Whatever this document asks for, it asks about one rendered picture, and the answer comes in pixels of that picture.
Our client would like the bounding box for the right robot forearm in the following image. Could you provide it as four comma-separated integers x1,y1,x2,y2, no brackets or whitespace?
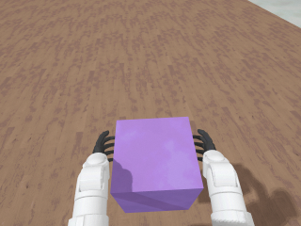
202,150,255,226

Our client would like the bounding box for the left robot hand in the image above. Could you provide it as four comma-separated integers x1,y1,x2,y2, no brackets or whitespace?
92,130,115,162

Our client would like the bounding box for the left robot forearm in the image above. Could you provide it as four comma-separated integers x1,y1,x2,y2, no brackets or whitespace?
68,153,110,226

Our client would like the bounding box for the right robot hand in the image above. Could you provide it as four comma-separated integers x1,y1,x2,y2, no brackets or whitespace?
192,129,216,162

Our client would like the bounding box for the carton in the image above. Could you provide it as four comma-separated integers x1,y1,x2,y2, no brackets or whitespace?
110,117,204,214

